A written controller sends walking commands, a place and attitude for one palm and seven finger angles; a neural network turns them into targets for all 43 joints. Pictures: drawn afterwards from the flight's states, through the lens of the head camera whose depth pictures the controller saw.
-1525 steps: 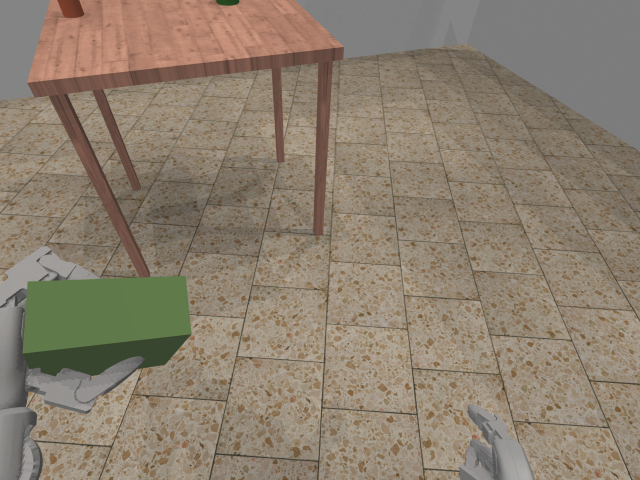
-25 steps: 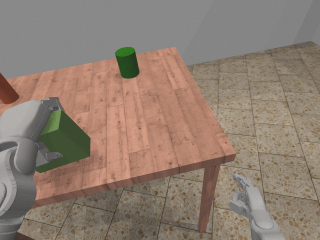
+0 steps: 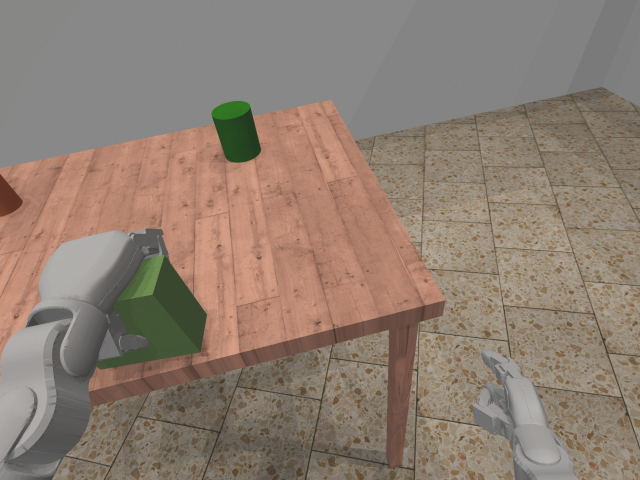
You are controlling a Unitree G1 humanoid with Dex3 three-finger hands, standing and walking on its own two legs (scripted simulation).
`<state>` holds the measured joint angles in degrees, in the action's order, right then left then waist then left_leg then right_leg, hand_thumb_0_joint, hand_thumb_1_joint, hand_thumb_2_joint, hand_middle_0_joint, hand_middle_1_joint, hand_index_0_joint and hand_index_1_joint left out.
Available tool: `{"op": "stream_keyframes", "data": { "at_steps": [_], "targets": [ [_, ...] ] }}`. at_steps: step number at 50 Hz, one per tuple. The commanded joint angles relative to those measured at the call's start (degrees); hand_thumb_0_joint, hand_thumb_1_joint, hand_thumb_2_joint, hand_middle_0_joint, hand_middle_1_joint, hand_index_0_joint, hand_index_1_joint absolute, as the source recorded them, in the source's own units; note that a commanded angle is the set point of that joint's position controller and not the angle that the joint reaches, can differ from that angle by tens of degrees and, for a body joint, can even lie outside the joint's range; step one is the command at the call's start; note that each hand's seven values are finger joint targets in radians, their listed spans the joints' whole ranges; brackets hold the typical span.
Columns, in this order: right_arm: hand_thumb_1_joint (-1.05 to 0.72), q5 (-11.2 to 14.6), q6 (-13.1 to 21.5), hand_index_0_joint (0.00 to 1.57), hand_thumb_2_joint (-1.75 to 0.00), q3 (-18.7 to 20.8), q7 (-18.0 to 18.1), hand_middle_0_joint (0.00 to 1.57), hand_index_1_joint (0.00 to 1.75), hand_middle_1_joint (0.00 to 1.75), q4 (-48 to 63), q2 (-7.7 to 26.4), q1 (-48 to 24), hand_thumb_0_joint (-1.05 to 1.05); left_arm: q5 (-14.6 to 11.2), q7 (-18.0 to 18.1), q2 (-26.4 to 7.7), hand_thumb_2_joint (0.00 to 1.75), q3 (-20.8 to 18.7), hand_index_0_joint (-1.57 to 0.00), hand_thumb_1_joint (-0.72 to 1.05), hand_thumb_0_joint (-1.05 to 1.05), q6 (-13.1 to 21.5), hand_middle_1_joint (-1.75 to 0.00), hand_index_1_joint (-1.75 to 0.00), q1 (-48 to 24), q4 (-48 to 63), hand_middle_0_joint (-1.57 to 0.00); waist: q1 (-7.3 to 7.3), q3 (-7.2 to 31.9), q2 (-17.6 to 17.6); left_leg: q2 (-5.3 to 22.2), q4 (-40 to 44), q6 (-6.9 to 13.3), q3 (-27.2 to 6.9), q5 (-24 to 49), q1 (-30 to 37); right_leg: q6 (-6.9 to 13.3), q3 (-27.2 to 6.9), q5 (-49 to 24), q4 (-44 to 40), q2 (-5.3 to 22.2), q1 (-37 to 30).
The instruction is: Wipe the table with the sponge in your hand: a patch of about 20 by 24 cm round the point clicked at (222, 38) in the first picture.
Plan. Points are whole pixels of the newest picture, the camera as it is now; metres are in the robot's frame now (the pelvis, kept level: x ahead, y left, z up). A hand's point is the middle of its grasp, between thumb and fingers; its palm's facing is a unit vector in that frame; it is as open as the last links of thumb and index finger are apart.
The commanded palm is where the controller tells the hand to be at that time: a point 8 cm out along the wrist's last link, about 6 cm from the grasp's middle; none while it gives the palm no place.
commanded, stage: move the sponge above the wiping area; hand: left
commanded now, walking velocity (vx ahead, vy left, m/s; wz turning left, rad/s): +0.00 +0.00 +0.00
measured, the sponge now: (139, 324) +0.23 +0.27 +0.11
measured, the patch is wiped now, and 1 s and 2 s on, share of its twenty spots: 0.00 0.00 0.00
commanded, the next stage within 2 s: none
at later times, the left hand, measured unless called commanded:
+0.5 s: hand (126, 291) +0.24 +0.26 +0.16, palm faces +0.05 -0.02 -1.00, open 9.7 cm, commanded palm +0.21 +0.29 +0.27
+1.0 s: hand (112, 254) +0.26 +0.28 +0.19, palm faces +0.22 +0.01 -0.97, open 9.6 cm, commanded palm +0.22 +0.28 +0.25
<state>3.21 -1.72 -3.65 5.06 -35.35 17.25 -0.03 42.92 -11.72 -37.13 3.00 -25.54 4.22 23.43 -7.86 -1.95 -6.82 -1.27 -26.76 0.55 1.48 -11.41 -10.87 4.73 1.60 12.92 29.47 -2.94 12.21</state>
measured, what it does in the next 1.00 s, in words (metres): stands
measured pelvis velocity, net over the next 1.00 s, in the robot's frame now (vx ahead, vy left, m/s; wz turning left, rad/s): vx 0.01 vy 0.02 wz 0.00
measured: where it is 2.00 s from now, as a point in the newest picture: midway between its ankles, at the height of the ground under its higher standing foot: outside the picture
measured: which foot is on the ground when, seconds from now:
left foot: down 0.00-1.00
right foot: down 0.00-1.00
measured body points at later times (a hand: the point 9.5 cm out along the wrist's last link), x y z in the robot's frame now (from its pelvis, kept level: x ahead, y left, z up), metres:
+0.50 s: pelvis +0.00 +0.01 +0.00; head -0.01 -0.04 +0.45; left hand +0.23 +0.26 +0.21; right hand +0.26 -0.20 -0.07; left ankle +0.04 +0.12 -0.74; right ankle +0.04 -0.06 -0.74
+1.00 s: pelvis +0.01 +0.02 +0.01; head -0.01 -0.03 +0.45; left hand +0.25 +0.27 +0.24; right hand +0.28 -0.15 -0.07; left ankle +0.04 +0.12 -0.74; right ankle +0.04 -0.06 -0.74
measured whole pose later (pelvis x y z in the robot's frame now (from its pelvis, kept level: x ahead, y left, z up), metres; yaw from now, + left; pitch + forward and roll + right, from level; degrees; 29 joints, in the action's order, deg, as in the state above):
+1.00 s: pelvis +0.01 +0.02 +0.01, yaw +0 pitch -5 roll +1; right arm 2.5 -1.8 -3.6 3.8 -38.2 14.6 -0.2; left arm 48.9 -3.7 -36.3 6.6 -21.4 -2.7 19.4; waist -9.7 -1.0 -6.3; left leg -2.6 -23.3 2.1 1.7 -10.8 -7.5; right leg 3.1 0.9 12.2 26.0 -1.8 8.8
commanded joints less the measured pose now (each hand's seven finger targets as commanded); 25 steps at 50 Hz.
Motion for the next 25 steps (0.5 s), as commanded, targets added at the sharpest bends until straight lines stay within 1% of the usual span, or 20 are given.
{"op": "stream_keyframes", "data": {
  "at_steps": [1, 2, 3, 4, 5, 6, 7, 9, 10, 11, 14, 15, 17, 18, 19, 20, 21, 22, 23, 25],
  "targets": [
    [-0.9, -1.6, 4.6, 0.2, -0.9, 1.8, 0.4, 0.2, 0.3, 0.3, 9.0, 1.8, -14.7, 0.0, 8.8, 9.9, -27.1, 1.3, -22.2, -1.2, 0.1, 0.0, 3.6, -1.6, -1.6, -30.8, 13.6, -1.2, -1.68, 18.5, -2.2, -1.0, 1.8, 1.2, -5.0, 9.1, 3.3, 1.9, -15.3, 1.5, -7.2, 4.2, -8.3],
    [-0.9, -1.2, 4.5, 0.2, -0.9, 2.5, 0.1, 0.2, 0.3, 0.3, 7.9, 2.1, -13.0, 0.0, 7.5, 11.2, -27.0, 1.3, -23.6, -1.2, 0.1, 0.0, 4.0, -1.6, -1.6, -29.0, 10.2, -1.2, -1.86, 17.5, -1.6, -0.7, 2.1, 0.9, -5.0, 9.5, 4.1, 1.8, -16.0, 0.0, -8.1, 4.2, -7.8],
    [-0.9, -0.7, 4.2, 0.2, -0.9, 2.7, -0.3, 0.2, 0.3, 0.3, 7.4, 2.3, -12.9, 0.0, 5.3, 11.8, -24.4, 1.3, -22.5, -1.2, 0.1, 0.0, 3.6, -1.6, -1.6, -28.4, 6.5, -1.2, -1.45, 15.1, -0.4, -0.3, 2.6, 0.5, -5.3, 8.6, 3.5, 1.5, -15.6, -0.4, -9.0, 4.2, -7.3],
    [-0.9, -0.2, 3.8, 0.2, -0.9, 3.0, -0.6, 0.2, 0.3, 0.3, 6.7, 2.8, -13.0, 0.0, 2.9, 12.1, -23.7, 1.3, -23.3, -1.2, 0.1, 0.0, 3.1, -1.6, -1.6, -27.7, 3.4, -1.2, -1.63, 13.8, 0.8, -0.1, 2.7, 0.3, -5.2, 7.8, 2.9, 1.2, -15.7, -0.9, -9.4, 4.3, -7.0],
    [-0.9, 0.4, 4.0, 0.2, -0.9, 2.8, -0.7, 0.2, 0.3, 0.3, 6.6, 2.8, -15.2, 0.0, 1.2, 11.7, -22.5, 1.3, -23.6, -1.2, 0.1, 0.0, 1.9, -1.6, -1.6, -25.7, -0.3, -1.2, -2.07, 10.8, 3.0, -0.2, 2.5, 0.4, -5.5, 6.4, 2.0, 1.6, -17.6, 1.2, -10.7, 3.8, -5.3],
    [-0.9, 0.3, 3.3, 0.2, -0.9, 3.1, -0.9, 0.2, 0.3, 0.3, 6.7, 3.4, -13.8, 0.0, -0.4, 10.6, -19.2, 1.3, -21.1, -1.2, 0.1, 0.0, 1.7, -1.6, -1.6, -24.1, -0.7, -1.2, -1.0, 10.7, 3.8, 0.7, 2.5, 0.4, -4.3, 6.4, 1.7, 0.3, -15.1, -0.9, -10.4, 4.9, -5.8],
    [-0.9, 0.5, 2.9, 0.2, -0.9, 3.1, -1.0, 0.2, 0.3, 0.3, 7.1, 3.5, -13.4, 0.0, -1.3, 9.2, -18.1, 1.3, -20.6, -1.2, 0.1, 0.0, 1.2, -1.6, -1.6, -20.3, -1.4, -1.2, -1.06, 9.3, 5.2, 0.5, 2.7, 0.4, -4.0, 6.3, 0.9, -0.6, -14.0, -1.7, -10.3, 5.1, -5.3],
    [-0.9, 0.7, 2.1, 0.2, -0.9, 2.8, -1.1, 0.2, 0.3, 0.3, 8.2, 4.2, -13.2, 0.0, -2.2, 5.9, -14.9, 1.3, -17.9, -1.2, 0.1, 0.0, -0.3, -1.6, -1.6, -11.7, -4.7, -1.2, -0.71, 6.9, 7.9, 0.8, 2.4, 0.4, -3.4, 5.9, -2.0, -1.6, -13.1, -2.9, -10.0, 5.9, -4.7],
    [-0.9, 1.5, 2.4, 0.2, -0.9, 2.2, -1.5, 0.2, 0.3, 0.3, 9.2, 3.7, -15.7, 0.0, -2.5, 4.5, -11.5, 1.3, -15.7, -1.2, 0.1, 0.0, -1.2, -1.6, -1.6, -8.1, -7.0, -1.2, -0.1, 4.6, 8.4, 0.8, 2.1, 0.3, -3.2, 5.3, -2.6, -1.2, -14.6, -0.6, -11.1, 5.4, -2.6],
    [-0.9, 1.3, 1.8, 0.2, -0.9, 2.5, -1.6, 0.2, 0.3, 0.3, 9.9, 4.5, -13.6, 0.0, -3.5, 3.2, -9.2, 1.3, -13.2, -1.2, 0.1, 0.0, -1.5, -1.6, -1.6, -5.3, -5.2, -1.2, 0.32, 5.2, 8.7, 1.2, 1.7, 0.6, -2.6, 4.4, -3.2, -2.1, -12.3, -0.6, -11.0, 6.2, -3.1],
    [-0.9, 1.7, 2.0, 0.2, -0.9, 2.3, -1.0, 0.2, 0.3, 0.3, 11.4, 4.3, -13.3, 0.0, -2.8, 1.7, -9.3, 1.3, -11.2, -1.2, 0.1, 0.0, -1.1, -1.6, -1.6, -6.1, -0.3, -1.2, 1.56, 6.4, 9.7, 0.7, 1.5, 1.4, -2.5, 1.7, -2.9, -3.2, -10.8, 2.5, -10.4, 6.2, -2.1],
    [-0.9, 2.0, 2.9, 0.2, -0.9, 1.8, -0.9, 0.2, 0.3, 0.3, 12.2, 3.5, -16.0, 0.0, -2.0, 1.9, -10.4, 1.3, -11.7, -1.2, 0.1, 0.0, -0.8, -1.6, -1.6, -8.6, 2.4, -1.2, 1.61, 7.1, 9.3, 0.6, 0.8, 1.3, -2.6, 0.7, -2.4, -2.7, -13.4, 6.6, -11.1, 6.0, -1.4],
    [-0.9, 0.9, 3.7, 0.2, -0.9, 2.0, 0.2, 0.2, 0.3, 0.3, 12.0, 3.9, -14.6, 0.0, 0.7, 2.3, -15.1, 1.3, -12.6, -1.2, 0.1, 0.0, 1.1, -1.6, -1.6, -16.6, 6.3, -1.2, 1.62, 10.6, 7.4, -0.1, 1.0, 1.8, -3.0, 0.6, -0.7, -2.7, -12.6, 8.1, -10.1, 6.3, -2.5],
    [-0.9, 0.1, 4.1, 0.2, -0.9, 2.4, 0.7, 0.2, 0.3, 0.3, 11.4, 4.2, -14.7, 0.0, 3.1, 3.0, -20.0, 1.3, -15.3, -1.2, 0.1, 0.0, 2.5, -1.6, -1.6, -21.7, 8.9, -1.2, 1.28, 13.6, 5.1, -0.6, 1.0, 1.9, -3.4, 1.8, 1.0, -2.1, -13.4, 7.6, -9.6, 6.0, -3.7],
    [-0.9, -0.6, 4.6, 0.2, -0.9, 2.4, 1.0, 0.2, 0.3, 0.3, 11.4, 3.7, -15.4, 0.0, 5.6, 3.9, -23.1, 1.3, -16.5, -1.2, 0.1, 0.0, 4.0, -1.6, -1.6, -26.5, 12.2, -1.2, 0.45, 17.0, 1.2, -1.0, 0.7, 1.9, -3.9, 3.9, 2.5, -1.3, -14.4, 6.0, -8.6, 6.1, -5.3],
    [-0.9, -1.0, 5.7, 0.2, -0.9, 2.2, 1.0, 0.2, 0.3, 0.3, 11.4, 3.4, -16.6, 0.0, 8.0, 5.7, -29.2, 1.3, -20.9, -1.2, 0.1, 0.0, 5.4, -1.6, -1.6, -31.9, 17.9, -1.2, -1.0, 20.2, -2.5, -1.4, 0.6, 1.8, -4.7, 5.7, 4.6, 0.3, -16.4, 5.3, -7.6, 5.0, -6.4],
    [-0.9, -1.8, 6.2, 0.2, -0.9, 2.4, 1.4, 0.2, 0.3, 0.3, 10.9, 2.4, -14.6, 0.0, 8.7, 7.5, -27.9, 1.3, -21.0, -1.2, 0.1, 0.0, 7.1, -1.6, -1.6, -31.4, 18.0, -1.2, -1.16, 22.4, -3.9, -1.3, 0.7, 1.8, -4.4, 8.3, 5.6, 0.7, -13.8, 3.0, -6.7, 5.2, -8.0],
    [-0.9, -1.8, 6.6, 0.2, -0.9, 2.4, 1.6, 0.2, 0.3, 0.3, 9.6, 1.9, -12.5, 0.0, 9.0, 9.2, -27.2, 1.3, -22.1, -1.2, 0.1, 0.0, 8.6, -1.6, -1.6, -28.9, 15.6, -1.2, -1.0, 20.9, -3.2, -1.2, 1.9, 1.5, -4.8, 9.1, 6.6, 0.9, -13.2, 1.9, -7.3, 4.1, -7.1],
    [-0.9, -1.8, 6.6, 0.2, -0.9, 2.5, 1.5, 0.2, 0.3, 0.3, 8.9, 1.7, -11.6, 0.0, 8.1, 10.3, -24.7, 1.3, -21.3, -1.2, 0.1, 0.0, 9.5, -1.6, -1.6, -27.2, 13.9, -1.2, -0.96, 18.8, -3.2, -0.8, 2.9, 1.2, -5.1, 9.3, 6.6, 1.2, -12.4, 0.2, -7.8, 3.7, -6.8],
    [-0.9, -1.0, 6.6, 0.2, -0.9, 2.8, 0.8, 0.2, 0.3, 0.3, 7.7, 1.7, -13.0, 0.0, 5.5, 12.7, -24.2, 1.3, -24.1, -1.2, 0.1, 0.0, 8.4, -1.6, -1.6, -26.6, 8.7, -1.2, -2.31, 16.1, -3.1, -0.5, 3.3, 0.7, -6.3, 8.9, 5.5, 2.5, -15.1, -1.0, -8.5, 3.2, -6.5]
  ]
}}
